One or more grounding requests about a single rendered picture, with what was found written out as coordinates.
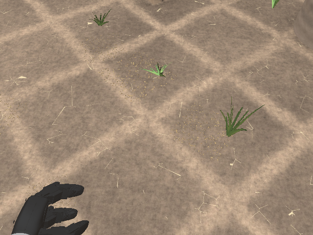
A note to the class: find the left robot hand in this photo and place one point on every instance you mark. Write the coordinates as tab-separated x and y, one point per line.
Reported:
36	217

